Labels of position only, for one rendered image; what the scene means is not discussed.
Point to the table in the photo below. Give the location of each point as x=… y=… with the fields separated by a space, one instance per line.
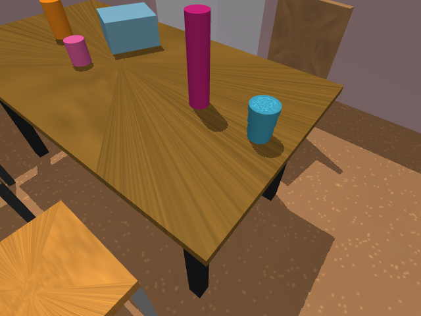
x=126 y=119

